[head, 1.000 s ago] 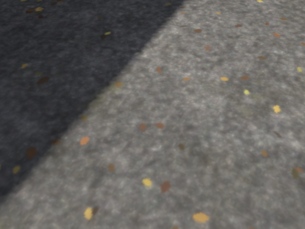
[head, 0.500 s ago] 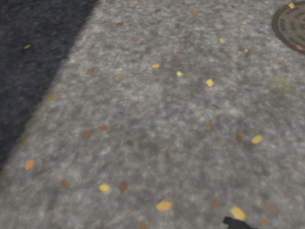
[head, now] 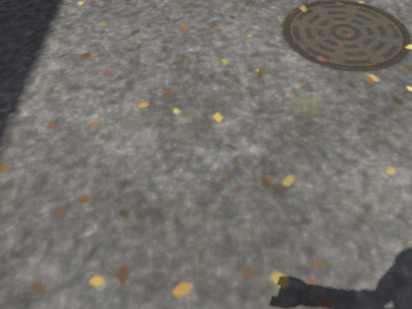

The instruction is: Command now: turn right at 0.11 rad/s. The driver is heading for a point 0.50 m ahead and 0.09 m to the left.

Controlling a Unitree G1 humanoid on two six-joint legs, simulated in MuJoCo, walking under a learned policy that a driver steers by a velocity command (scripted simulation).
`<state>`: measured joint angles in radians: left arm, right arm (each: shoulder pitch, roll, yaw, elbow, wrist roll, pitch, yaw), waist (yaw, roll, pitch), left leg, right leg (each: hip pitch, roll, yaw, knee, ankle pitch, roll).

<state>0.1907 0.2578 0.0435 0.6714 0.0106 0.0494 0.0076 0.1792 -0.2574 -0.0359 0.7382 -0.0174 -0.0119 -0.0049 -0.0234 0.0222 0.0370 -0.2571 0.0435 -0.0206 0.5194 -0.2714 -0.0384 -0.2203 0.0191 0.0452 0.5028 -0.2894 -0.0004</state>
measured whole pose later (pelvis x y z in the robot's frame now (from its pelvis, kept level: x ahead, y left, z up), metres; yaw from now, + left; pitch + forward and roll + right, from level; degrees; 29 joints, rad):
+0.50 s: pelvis +0.01 -0.01 +0.00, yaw +0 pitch -1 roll +0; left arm 0.22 0.23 0.03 0.76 0.01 0.01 0.01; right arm 0.21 -0.27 -0.04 0.90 -0.01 -0.01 -0.04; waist -0.01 0.00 0.03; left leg -0.20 0.06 -0.02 0.49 -0.27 -0.07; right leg -0.18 0.03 0.04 0.51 -0.31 -0.02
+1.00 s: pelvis +0.11 +0.04 +0.01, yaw +0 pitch +1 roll -1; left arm 0.21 0.29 0.07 0.79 -0.02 -0.07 -0.01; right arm 0.42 -0.22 -0.03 0.99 0.00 -0.10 0.02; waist -0.05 -0.04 0.00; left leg -0.03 -0.02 0.03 0.28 -0.27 0.05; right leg -0.55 -0.06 0.00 1.01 -0.21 -0.03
